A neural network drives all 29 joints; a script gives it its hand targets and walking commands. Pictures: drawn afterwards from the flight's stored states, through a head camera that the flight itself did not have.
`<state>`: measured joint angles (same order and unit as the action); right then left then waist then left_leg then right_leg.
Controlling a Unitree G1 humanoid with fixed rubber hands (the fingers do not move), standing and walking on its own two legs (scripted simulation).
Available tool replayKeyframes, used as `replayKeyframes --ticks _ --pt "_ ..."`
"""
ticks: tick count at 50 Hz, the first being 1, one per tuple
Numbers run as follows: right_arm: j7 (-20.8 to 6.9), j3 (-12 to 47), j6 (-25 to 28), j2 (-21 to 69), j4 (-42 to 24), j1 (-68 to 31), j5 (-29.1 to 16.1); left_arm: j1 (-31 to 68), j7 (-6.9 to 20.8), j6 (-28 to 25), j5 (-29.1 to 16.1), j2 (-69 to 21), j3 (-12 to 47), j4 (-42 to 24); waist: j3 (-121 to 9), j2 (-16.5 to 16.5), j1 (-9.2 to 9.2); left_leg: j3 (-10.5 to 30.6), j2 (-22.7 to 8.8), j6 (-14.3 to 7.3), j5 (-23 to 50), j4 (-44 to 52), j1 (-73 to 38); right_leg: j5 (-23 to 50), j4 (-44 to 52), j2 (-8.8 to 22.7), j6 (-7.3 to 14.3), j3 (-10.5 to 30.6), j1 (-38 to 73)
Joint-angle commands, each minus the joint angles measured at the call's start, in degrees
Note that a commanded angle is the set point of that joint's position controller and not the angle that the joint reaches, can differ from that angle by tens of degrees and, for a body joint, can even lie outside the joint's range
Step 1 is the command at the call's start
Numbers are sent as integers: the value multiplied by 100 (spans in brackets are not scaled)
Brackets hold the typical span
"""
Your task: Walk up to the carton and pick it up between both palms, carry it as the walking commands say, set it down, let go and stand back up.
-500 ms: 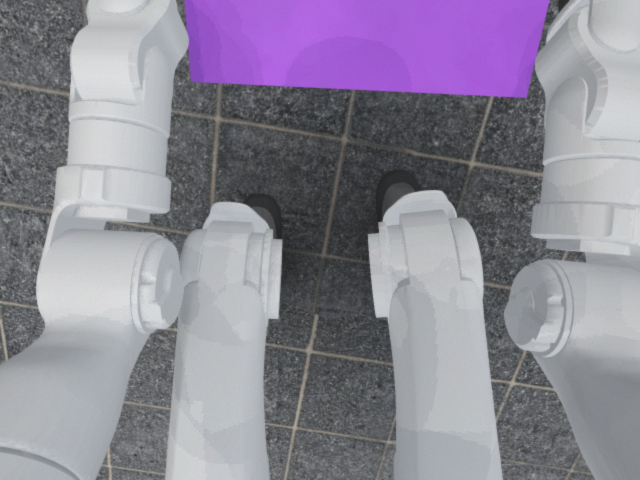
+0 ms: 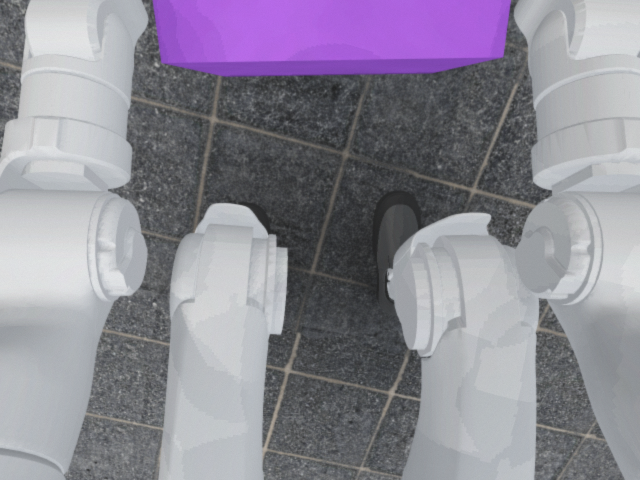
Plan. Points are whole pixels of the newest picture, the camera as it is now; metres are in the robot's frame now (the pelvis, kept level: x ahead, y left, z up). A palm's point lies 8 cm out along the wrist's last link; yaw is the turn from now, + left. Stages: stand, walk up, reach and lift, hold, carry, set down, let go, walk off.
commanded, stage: set down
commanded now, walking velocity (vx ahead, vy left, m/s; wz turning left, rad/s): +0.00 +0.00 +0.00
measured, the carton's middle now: out of the picture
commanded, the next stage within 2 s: none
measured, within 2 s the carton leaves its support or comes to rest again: rests again in 0.56 s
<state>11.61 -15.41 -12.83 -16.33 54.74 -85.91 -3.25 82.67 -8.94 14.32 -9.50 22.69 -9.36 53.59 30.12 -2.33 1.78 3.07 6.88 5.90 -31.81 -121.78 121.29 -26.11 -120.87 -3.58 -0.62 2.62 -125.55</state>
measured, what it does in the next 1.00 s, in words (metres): stands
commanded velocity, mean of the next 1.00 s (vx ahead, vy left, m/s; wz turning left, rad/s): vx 0.00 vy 0.00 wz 0.00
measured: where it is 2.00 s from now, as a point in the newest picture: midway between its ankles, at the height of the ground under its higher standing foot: (319, 279)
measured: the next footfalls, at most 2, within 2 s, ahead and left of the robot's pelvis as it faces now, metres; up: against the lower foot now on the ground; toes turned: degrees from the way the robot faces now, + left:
none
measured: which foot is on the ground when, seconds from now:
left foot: down 0.00-1.00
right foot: down 0.00-1.00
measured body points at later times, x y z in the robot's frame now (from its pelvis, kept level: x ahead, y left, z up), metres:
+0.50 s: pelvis +0.00 +0.01 -0.02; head +0.36 +0.00 +0.23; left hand +0.57 +0.13 -0.19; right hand +0.52 -0.24 -0.18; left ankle +0.13 +0.14 -0.35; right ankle +0.15 -0.11 -0.35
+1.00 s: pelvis +0.01 +0.01 -0.03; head +0.37 +0.00 +0.22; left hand +0.58 +0.15 -0.20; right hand +0.55 -0.23 -0.19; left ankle +0.13 +0.13 -0.35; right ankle +0.15 -0.11 -0.35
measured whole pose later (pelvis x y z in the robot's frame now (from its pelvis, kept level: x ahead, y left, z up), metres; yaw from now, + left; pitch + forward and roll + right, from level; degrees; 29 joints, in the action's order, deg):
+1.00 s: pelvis +0.01 +0.01 -0.03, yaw +0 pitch +29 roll +0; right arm 4.9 -13.2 -7.6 -21.2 61.4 -81.5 -10.9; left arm 85.1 -4.5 8.3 -9.3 21.0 -7.5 63.1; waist 27.3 -0.2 4.2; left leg 1.9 4.6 3.1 -32.6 -129.6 126.3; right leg -28.7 -127.7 -0.6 -0.8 0.9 -128.2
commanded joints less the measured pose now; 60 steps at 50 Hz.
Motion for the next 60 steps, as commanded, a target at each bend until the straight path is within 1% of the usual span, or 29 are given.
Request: replayKeyframes --ticks 1,2,3,5,6,8,10,12,13,15,17,19,21,22,23,24,25,27,30,32,34,36,38,42,46,48,50,56,60 --pt "-1827 2243 223 4626 -2698 -3011 -1001 4761 1818 -388 -1319 -5859 3094 -3227 -13436 1110 1291 -913 22 -375 2652 319 -3985 3331 413 -145 137 -616 6138" --pt "-1801 2341 292 4512 -3017 -3095 -1162 4381 1744 -328 -1199 -5863 3097 -3068 -13636 1149 1163 -928 49 -386 2829 306 -4105 3505 384 -159 115 -665 6208" --pt "-1802 2397 287 4507 -2980 -2970 -1229 4014 1691 -291 -1104 -5918 3065 -2881 -13528 1114 1079 -937 78 -396 2828 337 -4060 3491 389 -180 112 -719 6149" --pt "-1949 2290 243 4600 -2331 -2601 -1209 3643 1579 -325 -1050 -6153 3078 -2541 -12581 1206 1130 -812 113 -380 2886 464 -4191 3101 378 -166 118 -912 4915" --pt "-2054 2261 217 4618 -2206 -2566 -1203 3439 1535 -337 -980 -6267 2983 -2342 -12215 1197 1090 -730 128 -385 2975 510 -4342 2867 367 -159 124 -976 4300" --pt "-2245 2253 226 4459 -2174 -2698 -1173 3075 1458 -355 -820 -6446 2784 -1757 -11502 970 986 -587 127 -390 2999 584 -4486 2448 334 -129 107 -1088 3441" --pt "-2376 2363 278 4183 -2522 -3208 -1207 2876 1394 -360 -633 -6427 2459 -1334 -11127 635 814 -475 146 -431 2848 610 -4490 2135 298 -66 53 -1146 3157" --pt "-2441 2533 303 4006 -2936 -3840 -1318 2931 1314 -384 -487 -6152 2100 -1180 -11027 198 521 -466 153 -530 2584 596 -4299 1893 268 -20 -27 -1127 3287" --pt "-2458 2611 290 3896 -2970 -4042 -1323 2977 1278 -386 -425 -6025 1959 -1082 -10903 47 401 -482 149 -566 2369 594 -4168 1710 268 9 -57 -1122 3319" --pt "-2500 2589 223 3777 -2666 -4110 -1265 3182 1255 -366 -338 -5772 1777 -954 -10423 -69 302 -485 136 -623 1854 645 -3870 1261 306 49 -93 -1095 3233" --pt "-2531 2440 200 3722 -2355 -4129 -1218 3554 1263 -361 -320 -5560 1759 -968 -9967 -6 313 -479 80 -663 1368 728 -3712 781 376 104 -84 -1069 2917" --pt "-2510 2254 249 3765 -2138 -4145 -1270 4128 1268 -415 -400 -5377 1948 -1275 -9808 233 359 -495 15 -676 1082 772 -3685 569 421 147 -43 -998 2695" --pt "-2449 2076 314 3736 -1829 -4099 -1292 4262 1298 -410 -351 -5300 2080 -1110 -9494 597 413 -551 -55 -668 744 793 -3523 343 502 184 -4 -920 2525" --pt "-2414 2034 344 3734 -1661 -4080 -1278 4245 1335 -402 -323 -5304 2070 -1009 -9215 717 344 -619 -63 -664 572 814 -3239 207 567 184 23 -849 2570" --pt "-2385 2001 372 3773 -1510 -4026 -1251 4183 1385 -406 -282 -5320 2017 -879 -8957 780 301 -678 -81 -660 432 822 -2980 139 622 190 32 -800 2645" --pt "-2356 1955 397 3789 -1381 -3927 -1196 4090 1446 -420 -273 -5332 1939 -753 -8731 813 309 -714 -91 -646 328 797 -2710 112 672 188 34 -752 2740" --pt "-2335 1936 403 3844 -1254 -3856 -1142 4019 1504 -446 -281 -5314 1862 -682 -8639 808 315 -758 -101 -634 301 747 -2496 159 702 191 27 -695 2909" --pt "-2285 1913 397 4036 -1089 -3694 -1019 3894 1641 -521 -329 -5247 1713 -595 -8622 608 377 -854 -105 -647 385 612 -2023 443 738 186 -16 -593 3400" --pt "-2222 1963 375 4270 -944 -3383 -902 3719 1803 -612 -438 -5182 1591 -541 -8854 235 455 -925 -100 -633 664 408 -1573 1138 627 128 -67 -452 4136" --pt "-2186 2069 389 4343 -983 -3249 -904 3495 1857 -630 -469 -5253 1595 -461 -9121 105 484 -936 -91 -619 930 288 -1442 1647 523 95 -65 -388 4548" --pt "-2171 2161 356 4387 -883 -3071 -896 3321 1890 -615 -417 -5219 1575 -332 -8953 76 422 -946 -91 -608 952 231 -1225 1797 480 70 -55 -326 4669" --pt "-2158 2235 344 4508 -885 -2975 -969 3354 1914 -626 -397 -5130 1617 -440 -8815 93 323 -954 -85 -617 927 228 -1079 1805 461 43 -28 -281 4704" --pt "-2153 2265 332 4571 -784 -2915 -1047 3416 1926 -633 -363 -5011 1650 -482 -8539 152 250 -958 -101 -623 843 240 -989 1666 464 18 -12 -260 4564" --pt "-2202 2161 337 4490 -517 -2882 -1057 3314 1921 -602 -253 -5035 1664 -219 -7931 345 293 -924 -133 -606 619 302 -1060 1183 469 -3 13 -349 3938" --pt "-2309 2005 399 4266 -413 -2921 -1052 3226 1865 -579 -189 -5164 1726 -117 -7587 597 468 -824 -138 -593 626 357 -1400 919 406 28 54 -480 3256" --pt "-2375 1940 425 4126 -281 -2945 -1042 3187 1831 -541 -139 -5243 1726 -56 -7360 699 480 -773 -128 -572 541 421 -1486 713 398 47 74 -524 2889" --pt "-2436 1886 460 4030 -257 -2901 -1024 3087 1795 -532 -103 -5343 1754 -13 -7183 766 539 -669 -119 -564 635 466 -1677 684 335 83 76 -584 2530" --pt "-2584 1671 552 3888 -243 -2509 -883 2549 1655 -614 -44 -5580 1671 144 -6877 608 769 -390 -61 -564 1322 493 -1972 1076 195 147 60 -662 1776" --pt "-2628 1609 573 3902 -245 -2204 -817 2363 1581 -682 -40 -5581 1653 117 -6942 524 844 -317 -17 -555 1689 469 -2013 1368 171 142 49 -663 1634"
